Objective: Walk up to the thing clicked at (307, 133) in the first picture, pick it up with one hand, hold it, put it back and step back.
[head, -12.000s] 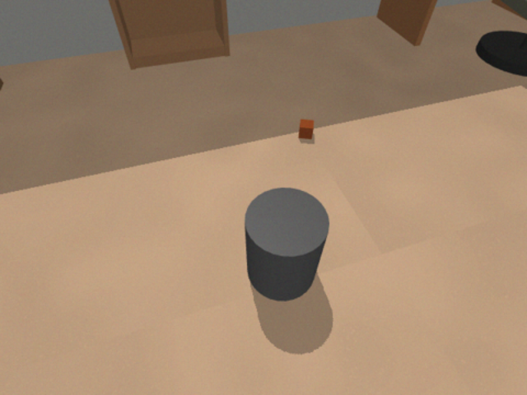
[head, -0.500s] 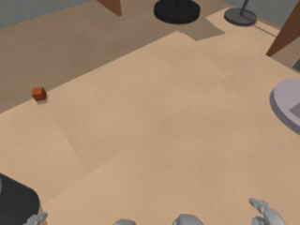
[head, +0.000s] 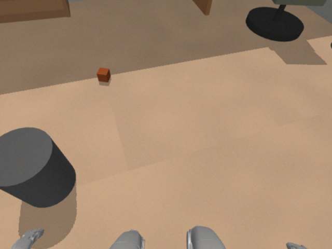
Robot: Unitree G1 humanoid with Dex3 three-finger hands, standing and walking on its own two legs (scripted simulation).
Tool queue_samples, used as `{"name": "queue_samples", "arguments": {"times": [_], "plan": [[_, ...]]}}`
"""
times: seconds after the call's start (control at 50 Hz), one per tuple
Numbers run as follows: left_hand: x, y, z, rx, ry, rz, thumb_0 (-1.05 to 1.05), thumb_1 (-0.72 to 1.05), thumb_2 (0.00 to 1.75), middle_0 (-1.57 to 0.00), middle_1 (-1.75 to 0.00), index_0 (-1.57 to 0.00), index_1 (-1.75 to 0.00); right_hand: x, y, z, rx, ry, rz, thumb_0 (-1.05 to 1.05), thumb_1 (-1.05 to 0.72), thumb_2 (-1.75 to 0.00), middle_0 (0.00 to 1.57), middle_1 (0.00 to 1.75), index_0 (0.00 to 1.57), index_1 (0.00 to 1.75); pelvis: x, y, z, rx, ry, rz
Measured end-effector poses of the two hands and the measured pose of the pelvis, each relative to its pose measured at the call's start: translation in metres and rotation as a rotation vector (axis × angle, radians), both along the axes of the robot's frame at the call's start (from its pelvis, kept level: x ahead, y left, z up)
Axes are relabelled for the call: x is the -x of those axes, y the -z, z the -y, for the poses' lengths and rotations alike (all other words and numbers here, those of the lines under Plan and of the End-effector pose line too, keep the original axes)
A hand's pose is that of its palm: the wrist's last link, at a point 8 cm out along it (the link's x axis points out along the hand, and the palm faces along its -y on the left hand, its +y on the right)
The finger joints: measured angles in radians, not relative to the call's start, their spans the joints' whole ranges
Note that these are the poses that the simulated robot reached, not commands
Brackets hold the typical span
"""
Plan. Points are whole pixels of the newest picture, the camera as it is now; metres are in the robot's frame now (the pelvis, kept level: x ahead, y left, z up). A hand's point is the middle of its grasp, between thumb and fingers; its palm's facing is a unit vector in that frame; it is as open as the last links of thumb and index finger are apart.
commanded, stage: walk up
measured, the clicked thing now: (103, 75) +1.40 +0.47 -0.70
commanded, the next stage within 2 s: stand in 1.40 s
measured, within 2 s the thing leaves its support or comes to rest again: neither
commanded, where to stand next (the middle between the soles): +0.07 -0.03 m, yaw +11 degrees
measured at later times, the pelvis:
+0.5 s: pelvis -0.02 -0.01 +0.00, yaw +10 degrees
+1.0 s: pelvis +0.00 -0.02 +0.03, yaw +14 degrees
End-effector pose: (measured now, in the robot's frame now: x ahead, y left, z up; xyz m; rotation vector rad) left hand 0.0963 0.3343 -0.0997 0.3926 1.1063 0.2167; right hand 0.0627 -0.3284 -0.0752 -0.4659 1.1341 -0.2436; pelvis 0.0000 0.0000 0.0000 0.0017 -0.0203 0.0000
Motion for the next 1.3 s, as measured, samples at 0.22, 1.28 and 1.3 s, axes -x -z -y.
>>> {"name": "queue_samples", "arguments": {"times": [0.22, 1.28, 1.3], "plan": [[0.056, 0.011, 0.040, 0.037, -0.089, -0.022, 0.01, 0.91, 0.90, -0.20, -0.30, -0.21, -0.30, -0.049, 0.020, 0.008, -0.019, -0.117, 0.050, 0.01, -0.90, -0.90, 0.20, 0.30, 0.21, 0.30, 0.012, 0.009, 0.025, 0.020, -0.091, 0.006], [0.077, -0.020, 0.048, 0.087, -0.294, -0.037, 0.00, 0.91, 0.90, -0.20, -0.30, -0.21, -0.30, -0.105, -0.001, -0.032, -0.122, -0.214, -0.031, 0.01, -0.90, -0.90, 0.20, 0.30, 0.21, 0.30, -0.005, -0.036, 0.030, 0.009, -0.247, 0.018], [0.077, -0.021, 0.049, 0.087, -0.297, -0.039, 0.00, 0.91, 0.90, -0.20, -0.30, -0.21, -0.30, -0.104, 0.000, -0.032, -0.122, -0.215, -0.032, 0.01, -0.90, -0.90, 0.20, 0.30, 0.21, 0.30, -0.005, -0.037, 0.031, 0.008, -0.248, 0.019]]}}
